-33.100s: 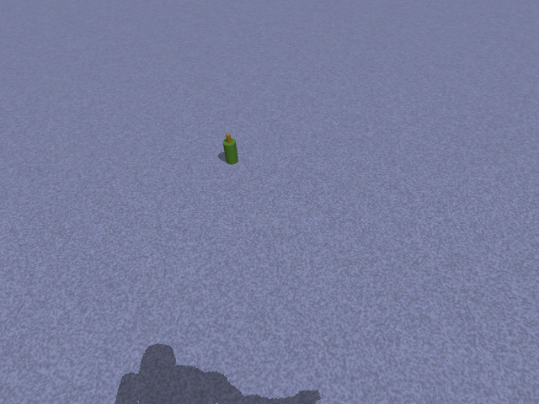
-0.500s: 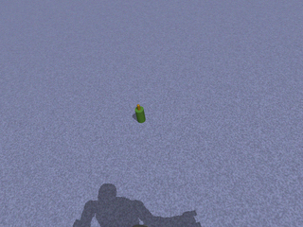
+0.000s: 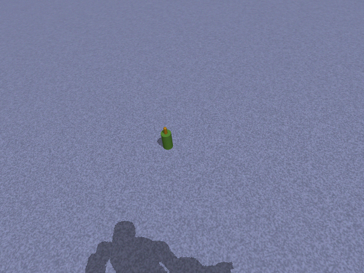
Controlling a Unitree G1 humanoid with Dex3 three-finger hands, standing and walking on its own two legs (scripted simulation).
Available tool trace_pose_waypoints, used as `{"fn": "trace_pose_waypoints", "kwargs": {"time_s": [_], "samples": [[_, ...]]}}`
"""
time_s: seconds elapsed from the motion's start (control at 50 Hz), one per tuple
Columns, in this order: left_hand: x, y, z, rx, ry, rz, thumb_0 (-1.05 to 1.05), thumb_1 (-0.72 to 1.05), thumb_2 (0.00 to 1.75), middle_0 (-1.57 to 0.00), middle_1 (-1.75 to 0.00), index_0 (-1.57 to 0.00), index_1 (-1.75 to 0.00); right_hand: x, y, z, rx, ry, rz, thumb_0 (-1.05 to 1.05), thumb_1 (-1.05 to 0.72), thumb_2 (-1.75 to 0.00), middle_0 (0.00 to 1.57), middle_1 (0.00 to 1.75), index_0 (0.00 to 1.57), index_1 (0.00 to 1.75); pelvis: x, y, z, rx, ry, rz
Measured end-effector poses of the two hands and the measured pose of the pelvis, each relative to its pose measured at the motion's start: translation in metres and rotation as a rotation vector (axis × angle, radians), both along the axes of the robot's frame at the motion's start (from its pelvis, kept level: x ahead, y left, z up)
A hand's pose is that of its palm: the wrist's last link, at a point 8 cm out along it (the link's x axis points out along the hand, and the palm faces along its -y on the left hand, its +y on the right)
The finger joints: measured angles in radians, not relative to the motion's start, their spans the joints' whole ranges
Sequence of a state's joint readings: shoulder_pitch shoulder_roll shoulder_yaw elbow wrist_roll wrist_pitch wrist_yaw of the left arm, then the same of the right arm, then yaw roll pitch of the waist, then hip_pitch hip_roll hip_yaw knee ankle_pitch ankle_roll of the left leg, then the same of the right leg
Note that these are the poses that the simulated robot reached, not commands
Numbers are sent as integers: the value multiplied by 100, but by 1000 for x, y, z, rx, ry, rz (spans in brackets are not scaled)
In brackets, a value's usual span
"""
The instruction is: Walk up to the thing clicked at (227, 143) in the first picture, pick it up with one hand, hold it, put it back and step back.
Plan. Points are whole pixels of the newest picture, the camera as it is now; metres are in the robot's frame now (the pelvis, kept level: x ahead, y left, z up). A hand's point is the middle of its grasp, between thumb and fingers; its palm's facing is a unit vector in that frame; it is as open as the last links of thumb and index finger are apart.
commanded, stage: step back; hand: left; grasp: from the side
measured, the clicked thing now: (166, 137) +1.05 +0.17 -0.66
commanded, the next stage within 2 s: stand in 0.44 s
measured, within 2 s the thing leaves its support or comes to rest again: neither
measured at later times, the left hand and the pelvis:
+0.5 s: hand out of the picture +0.12 +0.30 -0.14, palm faces +0.02 -0.93 -0.36, open 7.4 cm; pelvis +0.03 +0.03 +0.01, yaw +0 degrees
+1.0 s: hand out of the picture +0.10 +0.28 -0.13, palm faces -0.02 -0.94 -0.34, open 7.4 cm; pelvis +0.03 +0.02 +0.02, yaw +0 degrees
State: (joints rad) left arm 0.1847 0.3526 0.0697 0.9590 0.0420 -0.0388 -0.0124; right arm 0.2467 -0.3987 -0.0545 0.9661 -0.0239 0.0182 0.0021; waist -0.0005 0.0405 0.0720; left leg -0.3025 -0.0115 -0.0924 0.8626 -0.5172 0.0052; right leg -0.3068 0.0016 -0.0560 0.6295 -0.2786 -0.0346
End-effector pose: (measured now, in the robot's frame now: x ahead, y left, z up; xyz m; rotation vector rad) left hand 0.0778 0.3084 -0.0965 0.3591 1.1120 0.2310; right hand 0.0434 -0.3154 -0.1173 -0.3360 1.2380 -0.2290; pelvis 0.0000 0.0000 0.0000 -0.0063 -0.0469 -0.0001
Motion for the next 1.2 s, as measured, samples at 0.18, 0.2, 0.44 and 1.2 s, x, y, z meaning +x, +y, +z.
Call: {"fn": "trace_pose_waypoints", "kwargs": {"time_s": [0.18, 0.2, 0.44, 1.2], "samples": [[3, 7, 2, 2, 22, 40, 1, 90, 90, -20, -30, -20, -30, 42, 14, -4, 21, -2, 62, 0, -91, -90, 20, 29, 20, 29, 16, 9, 2, 10, 11, 24], [4, 11, 0, 2, 25, 46, 1, 90, 90, -20, -30, -20, -30, 44, 17, -4, 20, 0, 65, 0, -91, -90, 20, 29, 20, 29, 17, 11, 1, 10, 12, 30], [29, 34, -10, -23, 43, 42, 1, 91, 90, -20, -30, -20, -30, 74, 52, 7, 30, -34, 54, 1, -91, -90, 20, 29, 21, 30, 27, 29, 5, 1, 17, 7], [18, 9, 3, -49, 133, 21, 1, 91, 90, -20, -30, -20, -30, 46, 38, 16, 57, 41, 12, 1, -91, -90, 20, 29, 20, 30, 32, 18, 25, 8, 18, 7]]}}
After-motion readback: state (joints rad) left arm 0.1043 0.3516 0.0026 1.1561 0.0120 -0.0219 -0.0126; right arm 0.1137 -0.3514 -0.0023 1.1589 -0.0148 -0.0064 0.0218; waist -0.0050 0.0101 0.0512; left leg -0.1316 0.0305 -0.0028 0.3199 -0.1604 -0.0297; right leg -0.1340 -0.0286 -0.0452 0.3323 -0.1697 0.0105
